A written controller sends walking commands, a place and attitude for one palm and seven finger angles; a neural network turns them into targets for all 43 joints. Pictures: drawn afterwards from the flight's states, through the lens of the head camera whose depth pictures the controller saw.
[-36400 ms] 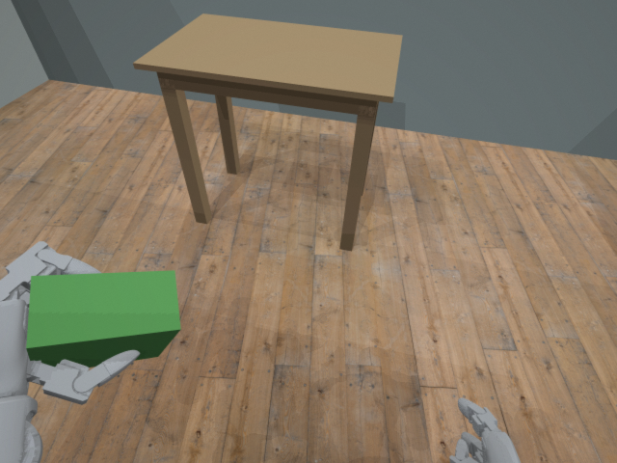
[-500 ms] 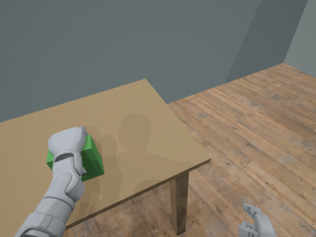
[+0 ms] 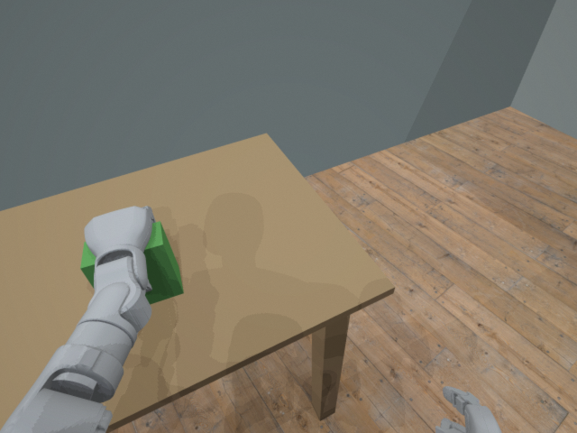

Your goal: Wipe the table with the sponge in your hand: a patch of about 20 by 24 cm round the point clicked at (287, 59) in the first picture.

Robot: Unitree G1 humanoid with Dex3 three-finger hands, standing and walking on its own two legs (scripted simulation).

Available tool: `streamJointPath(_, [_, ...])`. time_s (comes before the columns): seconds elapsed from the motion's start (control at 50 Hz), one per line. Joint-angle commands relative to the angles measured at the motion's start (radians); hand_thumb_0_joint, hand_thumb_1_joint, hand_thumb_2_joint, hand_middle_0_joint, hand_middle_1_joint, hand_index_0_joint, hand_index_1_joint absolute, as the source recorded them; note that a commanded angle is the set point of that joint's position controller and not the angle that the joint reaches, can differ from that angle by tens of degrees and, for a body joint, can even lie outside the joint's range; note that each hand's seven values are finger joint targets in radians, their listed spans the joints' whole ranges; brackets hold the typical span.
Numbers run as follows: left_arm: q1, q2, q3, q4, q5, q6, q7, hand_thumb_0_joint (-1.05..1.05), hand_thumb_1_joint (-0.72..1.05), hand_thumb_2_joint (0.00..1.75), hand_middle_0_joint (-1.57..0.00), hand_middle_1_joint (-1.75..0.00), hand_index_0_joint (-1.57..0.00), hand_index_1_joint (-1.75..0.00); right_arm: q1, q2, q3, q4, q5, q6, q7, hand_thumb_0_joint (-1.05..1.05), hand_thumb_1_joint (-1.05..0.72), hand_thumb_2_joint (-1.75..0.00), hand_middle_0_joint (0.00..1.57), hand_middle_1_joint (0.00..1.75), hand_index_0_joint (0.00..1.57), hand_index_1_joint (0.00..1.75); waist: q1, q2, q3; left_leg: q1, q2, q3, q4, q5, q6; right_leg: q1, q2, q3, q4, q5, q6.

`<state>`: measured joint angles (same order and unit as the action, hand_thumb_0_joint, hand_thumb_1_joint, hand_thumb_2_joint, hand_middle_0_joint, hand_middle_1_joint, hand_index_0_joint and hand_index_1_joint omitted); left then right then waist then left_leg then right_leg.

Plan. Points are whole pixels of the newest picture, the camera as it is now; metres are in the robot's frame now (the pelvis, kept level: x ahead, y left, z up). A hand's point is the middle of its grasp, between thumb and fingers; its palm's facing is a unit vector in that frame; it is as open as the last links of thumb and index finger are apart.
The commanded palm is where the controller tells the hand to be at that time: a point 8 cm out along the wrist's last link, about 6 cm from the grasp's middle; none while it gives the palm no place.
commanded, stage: wipe forward along the middle lane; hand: left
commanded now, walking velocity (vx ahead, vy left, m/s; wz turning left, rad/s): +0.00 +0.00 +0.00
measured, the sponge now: (140, 276) +0.34 +0.28 +0.02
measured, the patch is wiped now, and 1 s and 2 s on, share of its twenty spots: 1.00 1.00 1.00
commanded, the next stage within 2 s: slide back across to the first lane in 0.40 s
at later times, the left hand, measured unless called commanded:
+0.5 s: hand (127, 234) +0.40 +0.30 +0.06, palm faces -0.07 -0.02 -1.00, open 10.2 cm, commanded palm +0.37 +0.30 +0.10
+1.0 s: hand (96, 241) +0.37 +0.35 +0.07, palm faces -0.08 -0.04 -1.00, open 10.2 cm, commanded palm +0.35 +0.34 +0.12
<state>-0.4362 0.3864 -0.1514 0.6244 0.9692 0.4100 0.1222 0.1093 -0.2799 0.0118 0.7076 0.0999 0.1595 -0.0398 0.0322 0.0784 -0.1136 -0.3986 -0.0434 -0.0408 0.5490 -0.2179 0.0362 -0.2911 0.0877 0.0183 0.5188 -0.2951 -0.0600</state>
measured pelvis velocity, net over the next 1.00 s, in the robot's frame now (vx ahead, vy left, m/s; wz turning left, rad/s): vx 0.02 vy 0.02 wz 0.01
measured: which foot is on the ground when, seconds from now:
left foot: down 0.00-1.00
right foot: down 0.00-1.00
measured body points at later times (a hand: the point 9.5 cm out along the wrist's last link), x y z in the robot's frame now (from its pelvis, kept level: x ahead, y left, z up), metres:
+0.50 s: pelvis +0.00 +0.01 +0.00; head +0.01 +0.00 +0.45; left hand +0.40 +0.30 +0.12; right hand +0.14 -0.24 -0.12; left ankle +0.04 +0.10 -0.73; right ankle -0.02 -0.09 -0.73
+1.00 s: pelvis +0.02 +0.02 +0.00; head +0.02 +0.01 +0.45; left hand +0.37 +0.34 +0.12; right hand +0.17 -0.23 -0.11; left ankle +0.04 +0.10 -0.73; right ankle -0.02 -0.09 -0.73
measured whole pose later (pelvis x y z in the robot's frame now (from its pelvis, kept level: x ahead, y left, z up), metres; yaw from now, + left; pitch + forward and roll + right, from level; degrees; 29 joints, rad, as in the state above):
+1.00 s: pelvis +0.02 +0.02 +0.00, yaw +0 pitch +5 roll -2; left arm -0.48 0.50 -0.05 0.70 0.98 0.31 0.09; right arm 0.15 -0.28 0.00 0.69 0.09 0.17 -0.02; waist 0.01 0.07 -0.10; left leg -0.40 -0.06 -0.04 0.53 -0.23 0.07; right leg -0.26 0.07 0.02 0.46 -0.29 -0.03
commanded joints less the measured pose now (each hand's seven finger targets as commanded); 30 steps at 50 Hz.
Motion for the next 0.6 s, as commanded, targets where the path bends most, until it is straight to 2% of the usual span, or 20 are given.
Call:
streamJointPath(0.0, [-0.331, 0.193, 0.051, -0.001, 0.017, -0.009, 0.018, 0.00, 0.10, 1.30, -1.20, -1.60, -1.20, -1.60, -0.126, -0.121, -0.032, -0.144, -0.001, -0.042, -0.014, 0.00, -0.90, -0.90, 0.20, 0.30, 0.20, 0.30, -0.029, -0.127, -0.130, 0.086, 0.007, 0.000, -0.054, 0.055, 0.025, -0.007, -0.050, 0.037, -0.096, 0.173, -0.002])
streamJointPath(0.06, [-0.326, 0.177, 0.043, 0.024, 0.027, -0.018, 0.024, 0.00, 0.10, 1.30, -1.20, -1.60, -1.20, -1.60, -0.109, -0.119, -0.036, -0.146, -0.002, -0.040, -0.005, 0.00, -0.90, -0.90, 0.20, 0.30, 0.20, 0.30, -0.021, -0.103, -0.164, 0.103, 0.009, -0.004, -0.043, 0.089, 0.023, -0.015, -0.045, 0.028, -0.086, 0.201, -0.007])
streamJointPath(0.08, [-0.329, 0.211, 0.078, 0.026, 0.023, -0.020, 0.025, 0.00, 0.10, 1.30, -1.20, -1.60, -1.20, -1.60, -0.117, -0.121, -0.034, -0.149, -0.003, -0.039, -0.004, 0.00, -0.90, -0.90, 0.20, 0.30, 0.20, 0.30, -0.010, -0.085, -0.166, 0.100, 0.012, -0.014, -0.052, 0.087, 0.022, -0.020, -0.042, 0.035, -0.090, 0.188, -0.013])
streamJointPath(0.1, [-0.372, 0.169, 0.031, 0.037, 0.029, -0.026, 0.026, 0.00, 0.10, 1.30, -1.20, -1.60, -1.20, -1.60, -0.100, -0.119, -0.036, -0.142, -0.003, -0.037, -0.003, 0.00, -0.90, -0.90, 0.20, 0.30, 0.20, 0.30, -0.033, -0.098, -0.161, 0.112, 0.015, -0.012, -0.043, 0.089, 0.023, -0.038, -0.043, 0.017, -0.079, 0.186, -0.009])
streamJointPath(0.12, [-0.366, 0.161, 0.034, 0.044, 0.025, -0.030, 0.030, 0.00, 0.10, 1.30, -1.20, -1.60, -1.20, -1.60, -0.090, -0.119, -0.040, -0.143, -0.003, -0.038, 0.001, 0.00, -0.90, -0.90, 0.20, 0.30, 0.20, 0.30, -0.031, -0.108, -0.166, 0.112, 0.015, -0.010, -0.038, 0.095, 0.024, -0.038, -0.042, 0.015, -0.080, 0.199, -0.007])
streamJointPath(0.16, [-0.364, 0.195, 0.062, 0.069, 0.026, -0.032, 0.035, 0.00, 0.10, 1.30, -1.20, -1.60, -1.20, -1.60, -0.085, -0.123, -0.041, -0.140, -0.004, -0.033, 0.002, 0.00, -0.90, -0.90, 0.20, 0.30, 0.20, 0.30, -0.027, -0.123, -0.182, 0.101, 0.013, -0.007, -0.030, 0.107, 0.024, -0.021, -0.044, 0.022, -0.080, 0.225, -0.006])
streamJointPath(0.18, [-0.368, 0.223, 0.088, 0.069, 0.022, -0.035, 0.035, 0.00, 0.10, 1.30, -1.20, -1.60, -1.20, -1.60, -0.094, -0.125, -0.037, -0.143, -0.005, -0.032, 0.001, 0.00, -0.90, -0.90, 0.20, 0.30, 0.20, 0.30, -0.016, -0.111, -0.185, 0.090, 0.015, -0.015, -0.040, 0.105, 0.024, -0.019, -0.042, 0.029, -0.082, 0.220, -0.011])
streamJointPath(0.2, [-0.400, 0.199, 0.058, 0.078, 0.021, -0.039, 0.038, 0.00, 0.10, 1.30, -1.20, -1.60, -1.20, -1.60, -0.076, -0.124, -0.038, -0.137, -0.005, -0.031, 0.000, 0.00, -0.90, -0.90, 0.20, 0.30, 0.20, 0.30, -0.037, -0.126, -0.181, 0.096, 0.015, -0.009, -0.034, 0.103, 0.027, -0.022, -0.045, 0.019, -0.078, 0.220, -0.004])
streamJointPath(0.22, [-0.408, 0.204, 0.061, 0.095, 0.024, -0.043, 0.041, 0.00, 0.10, 1.30, -1.20, -1.60, -1.20, -1.60, -0.068, -0.126, -0.040, -0.133, -0.004, -0.031, 0.002, 0.00, -0.90, -0.90, 0.20, 0.30, 0.20, 0.30, -0.039, -0.125, -0.173, 0.086, 0.016, -0.009, -0.031, 0.095, 0.026, -0.032, -0.044, 0.017, -0.076, 0.215, -0.003])
streamJointPath(0.26, [-0.391, 0.231, 0.085, 0.122, 0.032, -0.045, 0.045, 0.00, 0.10, 1.30, -1.20, -1.60, -1.20, -1.60, -0.060, -0.129, -0.042, -0.131, -0.006, -0.029, 0.005, 0.00, -0.90, -0.90, 0.20, 0.30, 0.20, 0.30, -0.032, -0.140, -0.188, 0.081, 0.015, -0.008, -0.026, 0.112, 0.026, -0.019, -0.043, 0.018, -0.074, 0.238, -0.003])
streamJointPath(0.28, [-0.399, 0.263, 0.111, 0.118, 0.034, -0.048, 0.042, 0.00, 0.10, 1.30, -1.20, -1.60, -1.20, -1.60, -0.070, -0.133, -0.038, -0.134, -0.006, -0.026, 0.005, 0.00, -0.90, -0.90, 0.20, 0.30, 0.20, 0.30, -0.017, -0.103, -0.191, 0.075, 0.017, -0.017, -0.035, 0.117, 0.022, -0.025, -0.041, 0.027, -0.073, 0.231, -0.013])
streamJointPath(0.3, [-0.411, 0.214, 0.065, 0.125, 0.037, -0.052, 0.044, 0.00, 0.10, 1.30, -1.20, -1.60, -1.20, -1.60, -0.053, -0.128, -0.043, -0.130, -0.007, -0.025, 0.006, 0.00, -0.90, -0.90, 0.20, 0.30, 0.20, 0.30, -0.037, -0.116, -0.196, 0.087, 0.016, -0.007, -0.023, 0.126, 0.027, -0.023, -0.044, 0.016, -0.068, 0.245, -0.006])
streamJointPath(0.36, [-0.444, 0.238, 0.077, 0.151, 0.039, -0.055, 0.048, 0.00, 0.10, 1.30, -1.20, -1.60, -1.20, -1.60, -0.042, -0.130, -0.044, -0.125, -0.005, -0.023, 0.010, 0.00, -0.90, -0.90, 0.20, 0.30, 0.20, 0.30, -0.043, -0.111, -0.182, 0.079, 0.018, -0.011, -0.025, 0.102, 0.026, -0.047, -0.042, 0.016, -0.077, 0.210, -0.004])
streamJointPath(0.38, [-0.450, 0.278, 0.113, 0.152, 0.037, -0.060, 0.046, 0.00, 0.10, 1.30, -1.20, -1.60, -1.20, -1.60, -0.046, -0.135, -0.041, -0.127, -0.007, -0.023, 0.007, 0.00, -0.90, -0.90, 0.20, 0.30, 0.20, 0.30, -0.028, -0.098, -0.192, 0.073, 0.020, -0.017, -0.032, 0.110, 0.025, -0.038, -0.040, 0.023, -0.077, 0.215, -0.012])
streamJointPath(0.44, [-0.498, 0.246, 0.069, 0.184, 0.044, -0.073, 0.047, 0.00, 0.10, 1.30, -1.20, -1.60, -1.20, -1.60, -0.018, -0.132, -0.045, -0.118, -0.006, -0.021, 0.009, 0.00, -0.90, -0.90, 0.20, 0.30, 0.20, 0.30, -0.057, -0.106, -0.188, 0.077, 0.022, -0.013, -0.022, 0.102, 0.027, -0.061, -0.041, 0.011, -0.075, 0.205, -0.003])
streamJointPath(0.46, [-0.490, 0.280, 0.097, 0.213, 0.050, -0.073, 0.050, 0.00, 0.10, 1.30, -1.20, -1.60, -1.20, -1.60, -0.012, -0.136, -0.046, -0.113, -0.006, -0.020, 0.009, 0.00, -0.90, -0.90, 0.20, 0.30, 0.20, 0.30, -0.050, -0.100, -0.185, 0.067, 0.020, -0.015, -0.022, 0.097, 0.026, -0.063, -0.040, 0.011, -0.075, 0.189, -0.005])
streamJointPath(0.48, [-0.491, 0.283, 0.108, 0.203, 0.044, -0.080, 0.047, 0.00, 0.10, 1.30, -1.20, -1.60, -1.20, -1.60, -0.023, -0.136, -0.044, -0.121, -0.008, -0.023, 0.009, 0.00, -0.90, -0.90, 0.20, 0.30, 0.20, 0.30, -0.035, -0.076, -0.195, 0.070, 0.023, -0.019, -0.027, 0.112, 0.025, -0.060, -0.039, 0.015, -0.073, 0.205, -0.013])
streamJointPath(0.5, [-0.479, 0.279, 0.100, 0.193, 0.047, -0.088, 0.048, 0.00, 0.10, 1.30, -1.20, -1.60, -1.20, -1.60, -0.004, -0.136, -0.050, -0.117, -0.009, -0.022, 0.011, 0.00, -0.90, -0.90, 0.20, 0.30, 0.20, 0.30, -0.039, -0.083, -0.231, 0.090, 0.025, -0.016, -0.021, 0.129, 0.026, -0.040, -0.040, 0.008, -0.065, 0.215, -0.009])
streamJointPath(0.54, [-0.455, 0.303, 0.120, 0.175, 0.043, -0.095, 0.049, 0.00, 0.10, 1.30, -1.20, -1.60, -1.20, -1.60, -0.003, -0.138, -0.052, -0.124, -0.009, -0.020, 0.013, 0.00, -0.90, -0.90, 0.20, 0.30, 0.20, 0.30, -0.032, -0.089, -0.254, 0.095, 0.023, -0.011, -0.015, 0.155, 0.028, -0.009, -0.041, 0.014, -0.068, 0.258, -0.008])
streamJointPath(0.58, [-0.425, 0.357, 0.174, 0.130, 0.037, -0.100, 0.050, 0.00, 0.10, 1.30, -1.20, -1.60, -1.20, -1.60, -0.024, -0.140, -0.049, -0.139, -0.009, -0.018, 0.014, 0.00, -0.90, -0.90, 0.20, 0.30, 0.20, 0.30, -0.003, -0.063, -0.271, 0.094, 0.022, -0.022, -0.029, 0.177, 0.026, 0.018, -0.038, 0.019, -0.069, 0.267, -0.017])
